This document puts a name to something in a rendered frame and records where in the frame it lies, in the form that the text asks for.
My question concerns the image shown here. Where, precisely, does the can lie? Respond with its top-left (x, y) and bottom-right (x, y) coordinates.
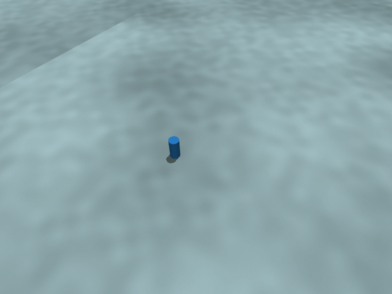
top-left (168, 136), bottom-right (180, 159)

